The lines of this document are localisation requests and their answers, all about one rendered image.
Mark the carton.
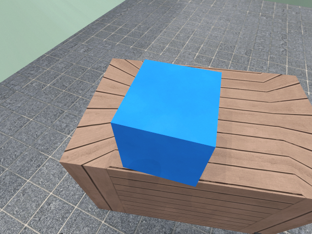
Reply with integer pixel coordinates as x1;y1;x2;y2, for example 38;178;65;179
111;59;222;187

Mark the pedestal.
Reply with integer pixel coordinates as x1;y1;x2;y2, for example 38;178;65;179
59;58;312;234

